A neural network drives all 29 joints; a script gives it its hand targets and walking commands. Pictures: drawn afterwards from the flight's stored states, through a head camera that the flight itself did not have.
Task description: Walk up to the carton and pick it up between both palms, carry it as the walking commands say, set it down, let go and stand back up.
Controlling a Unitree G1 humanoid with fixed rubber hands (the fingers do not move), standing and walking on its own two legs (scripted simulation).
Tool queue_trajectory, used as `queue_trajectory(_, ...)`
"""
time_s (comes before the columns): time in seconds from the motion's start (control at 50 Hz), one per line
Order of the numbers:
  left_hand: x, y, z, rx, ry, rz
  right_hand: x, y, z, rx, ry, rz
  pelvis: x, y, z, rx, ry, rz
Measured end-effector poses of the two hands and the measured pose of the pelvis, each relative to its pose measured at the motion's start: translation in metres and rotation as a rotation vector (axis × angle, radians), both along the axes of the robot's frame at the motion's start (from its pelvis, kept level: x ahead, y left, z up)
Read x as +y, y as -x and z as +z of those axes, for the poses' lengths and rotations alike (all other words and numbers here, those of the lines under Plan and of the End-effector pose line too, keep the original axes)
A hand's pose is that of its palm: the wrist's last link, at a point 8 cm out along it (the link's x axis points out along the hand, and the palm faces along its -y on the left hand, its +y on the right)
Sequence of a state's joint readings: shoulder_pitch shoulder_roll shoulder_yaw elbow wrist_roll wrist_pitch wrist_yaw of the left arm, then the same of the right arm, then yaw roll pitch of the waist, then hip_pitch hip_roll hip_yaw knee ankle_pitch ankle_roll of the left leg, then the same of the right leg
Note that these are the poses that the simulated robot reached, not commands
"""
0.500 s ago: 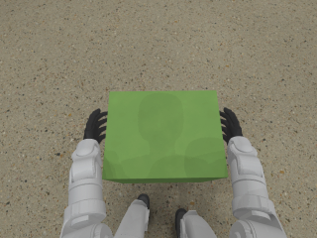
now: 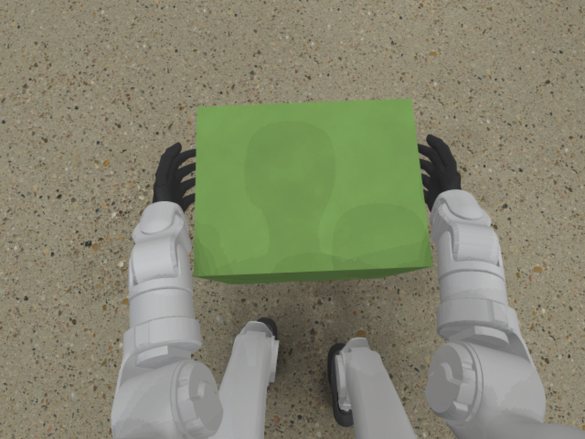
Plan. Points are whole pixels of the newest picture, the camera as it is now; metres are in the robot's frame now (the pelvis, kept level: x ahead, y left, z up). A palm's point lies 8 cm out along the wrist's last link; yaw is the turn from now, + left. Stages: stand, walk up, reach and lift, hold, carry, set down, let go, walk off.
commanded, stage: set down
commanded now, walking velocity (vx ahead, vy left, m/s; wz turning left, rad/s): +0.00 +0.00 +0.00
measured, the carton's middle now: (305, 208) +0.43 +0.03 -0.15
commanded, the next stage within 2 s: none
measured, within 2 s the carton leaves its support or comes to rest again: neither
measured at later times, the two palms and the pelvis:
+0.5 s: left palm (191, 202) +0.43 +0.21 -0.16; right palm (417, 195) +0.47 -0.15 -0.16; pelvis -0.01 +0.00 -0.08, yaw -1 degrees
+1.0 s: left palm (204, 204) +0.45 +0.22 -0.25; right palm (399, 196) +0.49 -0.15 -0.25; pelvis -0.03 +0.00 -0.15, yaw -2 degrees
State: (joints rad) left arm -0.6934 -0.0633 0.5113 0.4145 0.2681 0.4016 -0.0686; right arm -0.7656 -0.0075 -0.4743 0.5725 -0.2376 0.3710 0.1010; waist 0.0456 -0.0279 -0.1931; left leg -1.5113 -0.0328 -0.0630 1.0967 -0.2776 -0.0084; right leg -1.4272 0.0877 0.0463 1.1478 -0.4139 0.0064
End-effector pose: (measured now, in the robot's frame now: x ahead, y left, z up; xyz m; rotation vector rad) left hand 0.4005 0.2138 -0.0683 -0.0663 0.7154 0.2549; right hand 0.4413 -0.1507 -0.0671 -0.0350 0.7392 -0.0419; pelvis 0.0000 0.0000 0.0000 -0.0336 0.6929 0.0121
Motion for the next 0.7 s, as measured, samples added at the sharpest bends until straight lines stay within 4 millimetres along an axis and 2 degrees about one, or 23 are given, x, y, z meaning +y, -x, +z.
queue_trajectory(0.7,0.003,-0.038,-0.125,-0.011,-0.008,-0.003,0.003,-0.037,-0.126,-0.015,0.005,-0.001,-0.002,0.018,-0.108,0.171,0.006,-0.021)
